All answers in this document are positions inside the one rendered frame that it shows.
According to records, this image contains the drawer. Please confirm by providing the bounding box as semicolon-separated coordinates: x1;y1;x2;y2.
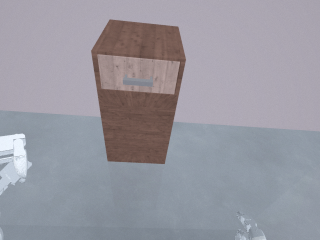
97;54;180;95

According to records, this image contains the cabinet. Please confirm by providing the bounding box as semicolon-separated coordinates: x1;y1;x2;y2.
91;19;186;164

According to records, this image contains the handle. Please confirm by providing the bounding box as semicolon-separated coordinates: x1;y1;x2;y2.
123;74;153;87

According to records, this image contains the robot left hand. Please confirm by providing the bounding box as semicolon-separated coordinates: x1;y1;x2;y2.
0;133;32;197

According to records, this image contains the robot right hand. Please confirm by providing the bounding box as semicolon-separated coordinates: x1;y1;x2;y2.
234;211;267;240

